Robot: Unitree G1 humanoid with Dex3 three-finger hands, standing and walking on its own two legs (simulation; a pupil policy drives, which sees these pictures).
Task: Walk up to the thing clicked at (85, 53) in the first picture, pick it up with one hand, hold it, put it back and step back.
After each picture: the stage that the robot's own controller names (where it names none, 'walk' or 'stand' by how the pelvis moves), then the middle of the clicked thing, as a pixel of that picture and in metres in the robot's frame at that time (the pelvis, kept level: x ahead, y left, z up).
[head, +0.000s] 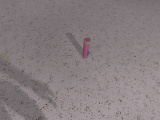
stand; (86, 48) +1.30 -0.07 -0.65
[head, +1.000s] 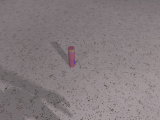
walk; (71, 57) +1.18 +0.17 -0.63
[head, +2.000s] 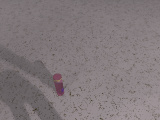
walk; (59, 85) +0.76 +0.25 -0.64
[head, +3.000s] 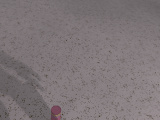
walk; (55, 117) +0.51 +0.12 -0.63
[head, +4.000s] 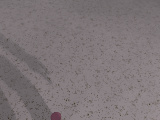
stand; out of the picture +0.45 +0.14 -0.65
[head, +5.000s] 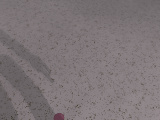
stand; out of the picture +0.45 +0.12 -0.65
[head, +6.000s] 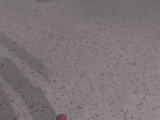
stand; out of the picture +0.46 +0.11 -0.66
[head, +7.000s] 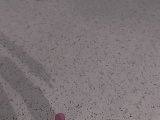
stand; out of the picture +0.46 +0.12 -0.66
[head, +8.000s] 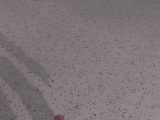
stand; out of the picture +0.45 +0.12 -0.66
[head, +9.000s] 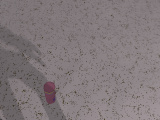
go down; (50, 93) +0.48 +0.13 -0.55
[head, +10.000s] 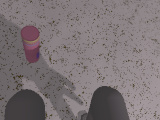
go down; (31, 46) +0.55 +0.16 -0.26
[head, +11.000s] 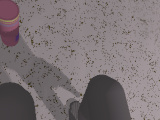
close in; (8, 27) +0.54 +0.18 -0.22
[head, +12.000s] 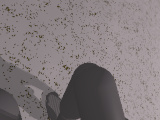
close; out of the picture +0.53 +0.23 -0.17
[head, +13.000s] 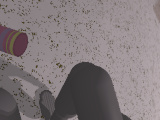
lift; out of the picture +0.47 +0.15 -0.19
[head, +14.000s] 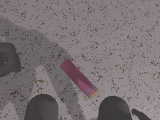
hold; (79, 78) +0.45 -0.02 -0.42
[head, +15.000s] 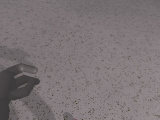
hold; out of the picture +0.41 -0.08 -0.70
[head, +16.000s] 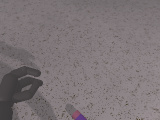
close; out of the picture +0.45 -0.09 -0.70
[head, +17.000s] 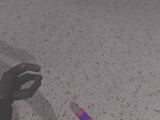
stand; out of the picture +0.46 -0.12 -0.70
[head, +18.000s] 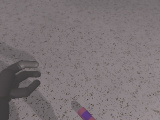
stand; out of the picture +0.48 -0.13 -0.70
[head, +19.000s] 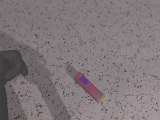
crouch; (88, 86) +0.53 -0.14 -0.58
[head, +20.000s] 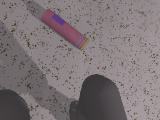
lower; (65, 30) +0.60 -0.10 -0.31
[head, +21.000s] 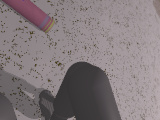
lower; (26, 8) +0.63 -0.03 -0.27
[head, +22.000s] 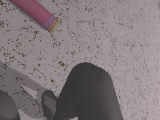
lower; (31, 7) +0.63 -0.03 -0.26
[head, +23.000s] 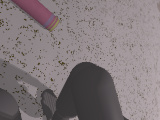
lower; (31, 6) +0.63 -0.03 -0.26
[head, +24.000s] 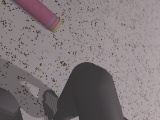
lower; (33, 6) +0.63 -0.03 -0.27
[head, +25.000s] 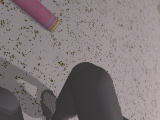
loosen; (32, 6) +0.63 -0.03 -0.27
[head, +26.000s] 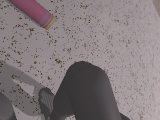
withdraw; (26, 4) +0.64 -0.03 -0.27
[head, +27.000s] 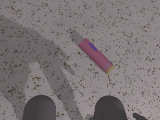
walk; (96, 56) +0.59 -0.14 -0.44
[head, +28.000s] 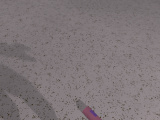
stand; out of the picture +0.50 -0.18 -0.68
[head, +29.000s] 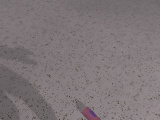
stand; out of the picture +0.51 -0.17 -0.69
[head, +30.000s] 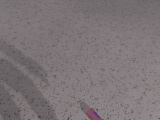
stand; out of the picture +0.52 -0.18 -0.72
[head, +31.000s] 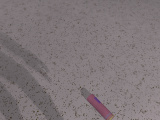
walk; (100, 107) +0.55 -0.22 -0.72
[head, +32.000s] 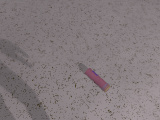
walk; (97, 79) +0.74 -0.22 -0.73
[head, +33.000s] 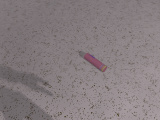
walk; (95, 62) +1.03 -0.09 -0.72
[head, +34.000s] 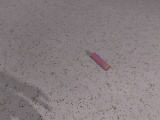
stand; (99, 61) +1.19 -0.21 -0.73
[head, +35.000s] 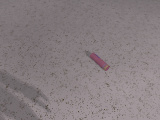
stand; (99, 61) +1.20 -0.22 -0.75
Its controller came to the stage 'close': yes
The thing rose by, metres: 0.00
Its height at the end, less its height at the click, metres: -0.09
